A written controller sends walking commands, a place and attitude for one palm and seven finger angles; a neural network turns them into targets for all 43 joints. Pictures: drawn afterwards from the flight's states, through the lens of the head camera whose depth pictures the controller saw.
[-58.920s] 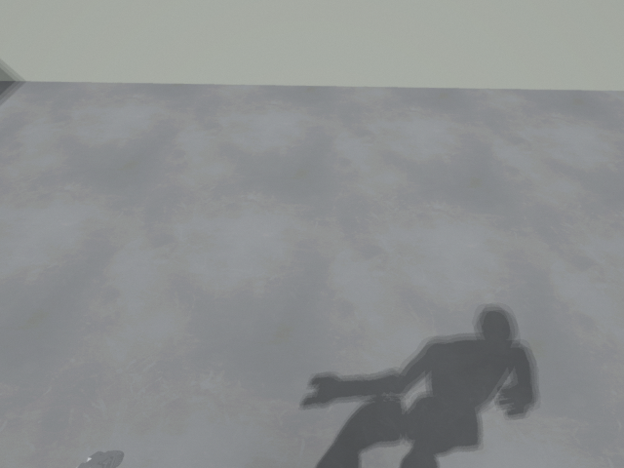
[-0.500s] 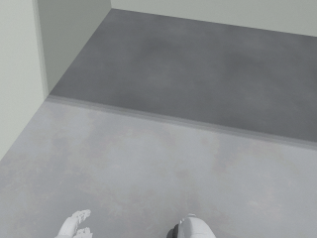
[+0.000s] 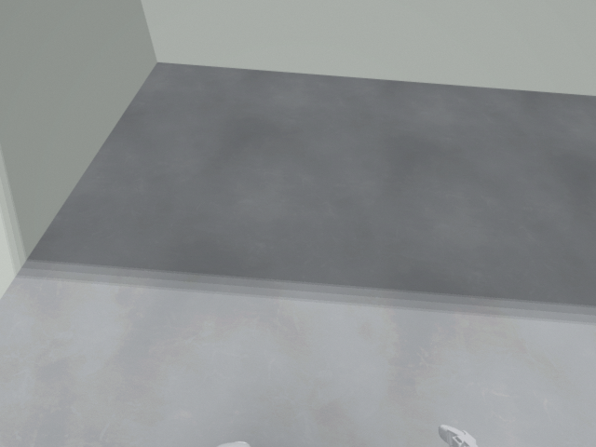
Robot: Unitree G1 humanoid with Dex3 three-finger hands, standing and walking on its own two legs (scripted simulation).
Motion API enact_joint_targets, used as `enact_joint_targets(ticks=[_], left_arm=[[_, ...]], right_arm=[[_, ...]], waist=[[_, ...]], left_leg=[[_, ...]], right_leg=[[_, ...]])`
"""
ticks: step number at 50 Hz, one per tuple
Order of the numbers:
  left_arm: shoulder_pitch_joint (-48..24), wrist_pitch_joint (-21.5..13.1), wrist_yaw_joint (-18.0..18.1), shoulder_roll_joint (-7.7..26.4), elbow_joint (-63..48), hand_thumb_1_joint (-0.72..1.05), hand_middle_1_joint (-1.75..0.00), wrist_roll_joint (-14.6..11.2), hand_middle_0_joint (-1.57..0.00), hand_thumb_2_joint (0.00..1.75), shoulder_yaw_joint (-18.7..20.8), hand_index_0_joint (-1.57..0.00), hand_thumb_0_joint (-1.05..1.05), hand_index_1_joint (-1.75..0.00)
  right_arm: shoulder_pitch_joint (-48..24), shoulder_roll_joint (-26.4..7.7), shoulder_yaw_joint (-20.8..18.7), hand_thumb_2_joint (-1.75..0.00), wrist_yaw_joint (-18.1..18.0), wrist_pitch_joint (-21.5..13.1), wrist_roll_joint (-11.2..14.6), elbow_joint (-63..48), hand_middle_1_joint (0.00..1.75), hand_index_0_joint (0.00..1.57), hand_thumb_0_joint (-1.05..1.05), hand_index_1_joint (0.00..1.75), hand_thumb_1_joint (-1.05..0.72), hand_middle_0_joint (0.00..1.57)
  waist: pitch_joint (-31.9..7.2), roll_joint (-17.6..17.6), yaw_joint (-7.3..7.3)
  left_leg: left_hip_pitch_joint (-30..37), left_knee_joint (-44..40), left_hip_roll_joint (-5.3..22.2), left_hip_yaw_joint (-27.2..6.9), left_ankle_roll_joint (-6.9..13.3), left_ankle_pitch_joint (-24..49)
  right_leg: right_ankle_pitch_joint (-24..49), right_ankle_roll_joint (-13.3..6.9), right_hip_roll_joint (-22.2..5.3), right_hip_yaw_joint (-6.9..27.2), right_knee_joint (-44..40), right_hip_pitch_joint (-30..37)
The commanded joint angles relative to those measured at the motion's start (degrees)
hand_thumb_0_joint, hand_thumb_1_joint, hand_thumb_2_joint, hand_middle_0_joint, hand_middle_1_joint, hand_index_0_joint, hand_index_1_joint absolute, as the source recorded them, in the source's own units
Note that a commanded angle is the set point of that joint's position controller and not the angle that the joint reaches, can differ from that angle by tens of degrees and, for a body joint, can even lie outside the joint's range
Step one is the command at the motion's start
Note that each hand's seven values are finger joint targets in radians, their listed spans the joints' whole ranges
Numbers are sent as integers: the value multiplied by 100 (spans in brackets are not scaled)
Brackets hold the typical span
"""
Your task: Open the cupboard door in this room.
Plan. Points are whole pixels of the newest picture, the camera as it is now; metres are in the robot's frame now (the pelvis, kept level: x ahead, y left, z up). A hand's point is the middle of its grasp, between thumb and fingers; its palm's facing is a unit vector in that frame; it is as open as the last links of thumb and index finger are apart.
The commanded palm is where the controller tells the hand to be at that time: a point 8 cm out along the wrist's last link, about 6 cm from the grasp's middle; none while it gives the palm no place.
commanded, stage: walk to a spot facing it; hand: left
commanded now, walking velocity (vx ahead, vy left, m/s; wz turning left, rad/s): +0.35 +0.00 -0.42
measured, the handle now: out of the picture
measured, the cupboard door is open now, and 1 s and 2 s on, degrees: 47 47 47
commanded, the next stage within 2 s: turn to face it in 0.30 s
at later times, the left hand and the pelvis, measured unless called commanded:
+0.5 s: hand (265, 297) +0.39 +0.10 -0.15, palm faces -0.24 -0.94 -0.24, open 7.4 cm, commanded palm none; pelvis +0.22 -0.06 +0.00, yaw -13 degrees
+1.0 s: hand (269, 274) +0.45 +0.10 -0.15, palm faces +0.04 -0.96 -0.26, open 7.4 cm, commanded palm none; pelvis +0.35 -0.11 +0.00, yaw +1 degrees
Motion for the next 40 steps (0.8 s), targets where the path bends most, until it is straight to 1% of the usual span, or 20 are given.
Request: enact_joint_targets(ticks=[1, 4, 6, 8, 13, 16, 17, 18, 19, 20, 21, 23, 25, 28, 34, 35, 36, 37, 38, 40], left_arm=[[-698, -228, 3, 526, -684, 90, -30, 13, -20, 90, 80, -20, 0, -30], [-801, -111, -118, 307, -556, 90, -30, 59, -20, 90, 91, -20, 0, -30], [-805, 18, -170, 167, -580, 90, -30, 67, -20, 90, 58, -20, 0, -30], [-883, 92, -200, 71, -609, 90, -30, 73, -20, 90, 26, -20, 0, -30], [-1441, 155, -228, 98, -826, 90, -30, 82, -20, 90, 50, -20, 0, -30], [-1427, 129, -232, 253, -867, 90, -30, 79, -20, 90, 78, -20, 0, -30], [-1052, 98, -221, 367, -775, 90, -30, 79, -20, 90, 105, -20, 0, -30], [-173, 40, -190, 576, -506, 90, -30, 87, -20, 90, 168, -20, 0, -30], [737, -29, -92, 1193, -292, 90, -30, 114, -20, 90, 330, -20, 0, -30], [1147, -30, -6, 1731, -203, 90, -30, -15, -20, 90, 432, -20, 0, -30], [734, -3, 96, 1671, -272, 90, -30, -88, -20, 90, 376, -20, 0, -30], [-266, -22, 177, 946, -461, 90, -30, -69, -20, 90, 116, -20, 0, -30], [-819, -79, 203, 606, -555, 90, -30, -9, -20, 90, -12, -20, 0, -30], [-969, -135, 175, 490, -445, 90, -30, -28, -20, 90, -111, -20, 0, -30], [-782, -11, 259, 573, -302, 90, -30, -51, -20, 90, 23, -20, 0, -30], [-699, 17, 265, 560, -342, 90, -30, -69, -20, 90, 39, -20, 0, -30], [-550, 76, 275, 447, -415, 90, -30, -89, -20, 90, 39, -20, 0, -30], [-501, 129, 306, 227, -543, 90, -30, -133, -20, 90, 4, -20, 0, -30], [-763, 198, 304, 319, -703, 90, -30, -95, -20, 90, 4, -20, 0, -30], [-1263, 204, 252, 340, -841, 90, -30, -44, -20, 90, 40, -20, 0, -30]], right_arm=[[2201, -1388, -373, -90, -197, -29, -85, 257, 30, 20, 0, 30, -90, 20], [1320, -716, -190, -90, -218, -130, -30, 91, 30, 20, 0, 30, -90, 20], [1332, -708, -171, -90, -235, -182, -14, 167, 30, 20, 0, 30, -90, 20], [1357, -745, -190, -90, -207, -155, 0, 223, 30, 20, 0, 30, -90, 20], [1512, -825, -225, -90, -164, -40, -38, 279, 30, 20, 0, 30, -90, 20], [1519, -928, -229, -90, -168, 12, -51, 298, 30, 20, 0, 30, -90, 20], [1493, -1001, -217, -90, -172, 27, -32, 286, 30, 20, 0, 30, -90, 20], [1346, -1042, -198, -90, -160, 27, 13, 237, 30, 20, 0, 30, -90, 20], [1197, -811, -155, -90, -85, 15, 118, 51, 30, 20, 0, 30, -90, 20], [1001, -584, -125, -90, -119, 10, 191, -188, 30, 20, 0, 30, -90, 20], [829, -692, -160, -90, -156, 46, 176, -133, 30, 20, 0, 30, -90, 20], [896, -525, -136, -90, -181, 130, 102, 152, 30, 20, 0, 30, -90, 20], [1480, -223, -57, -90, -170, 286, 77, 498, 30, 20, 0, 30, -90, 20], [1767, 56, 40, -90, -131, 376, 100, 711, 30, 20, 0, 30, -90, 20], [1270, -76, -9, -90, -62, 340, 75, 509, 30, 20, 0, 30, -90, 20], [1407, -249, -53, -90, -51, 326, 50, 527, 30, 20, 0, 30, -90, 20], [1643, -617, -135, -90, -77, 307, 12, 524, 30, 20, 0, 30, -90, 20], [1799, -1055, -238, -90, -141, 333, -26, 478, 30, 20, 0, 30, -90, 20], [1771, -1110, -257, -90, -220, 368, -32, 450, 30, 20, 0, 30, -90, 20], [1597, -1022, -270, -90, -277, 345, -36, 351, 30, 20, 0, 30, -90, 20]], waist=[[-794, 1138, -1020], [67, 745, -463], [-88, 730, -359], [-92, 783, -325], [298, 795, -422], [178, 778, -288], [-46, 603, -77], [-487, 311, 363], [-1091, -835, 777], [-1394, -1733, 786], [-1117, -969, 620], [-536, -704, 44], [-408, -760, -391], [-369, -499, -547], [-203, -447, -364], [-356, 11, -419], [-569, 891, -486], [-590, 1751, -543], [-576, 1568, -628], [-595, 1285, -603]], left_leg=[[3065, -1531, 2541, -3245, 1242, -639], [1762, -1798, 1913, -1535, 754, -62], [1775, -1782, 1696, -671, 701, 811], [1573, -1850, 1504, -31, 618, 705], [1406, -1870, 1527, 465, 599, 341], [1606, -1216, 1559, 732, 476, 1252], [1569, -515, 1465, 875, 389, 2029], [1105, 717, 1198, 1110, 203, 2544], [-382, 2549, 667, 1433, -71, 1360], [-1705, 4364, -110, 793, -293, -2583], [-1913, 4772, 234, -164, -201, -2325], [-1365, 4271, 594, -427, -190, -1436], [-532, 3334, 541, -289, -222, -1184], [-3, 2083, 301, -16, -235, -772], [208, 361, 101, 151, -153, 84], [722, 54, 106, 33, -47, 1078], [1186, -207, 765, -980, 365, 2683], [1362, -551, 1690, -2291, 1024, 3595], [1309, -946, 1921, -2874, 1354, 2977], [1320, -914, 1780, -2928, 1361, 2554]], right_leg=[[-749, -26, -391, 83, 4200, -3389], [486, 122, -954, 96, 4318, -3409], [582, 208, -1022, -64, 3519, -3157], [810, 237, -1020, -330, 2649, -2767], [1145, 208, -856, -785, 1334, -2331], [996, 66, -641, -987, 849, -1708], [936, -41, -448, -1130, 581, -1027], [1060, -218, -305, -1086, 282, 298], [885, -716, -1446, 590, -163, 1922], [1941, -1419, -2929, 3001, -1095, 2464], [1611, -1494, -3008, 2772, -1296, 1808], [2235, -992, -2506, 1323, -1352, 272], [2955, -764, -2160, 198, -1457, -571], [3354, -604, -1881, -543, -1399, -673], [3545, -269, -1967, -949, -447, 52], [3268, -73, -1868, -1070, 100, -134], [2013, 265, -1460, -1298, 928, -659], [-803, 491, -819, -1265, 1756, -1291], [-1863, 487, -593, -732, 2674, -1703], [-1289, 524, -733, -197, 3519, -2358]])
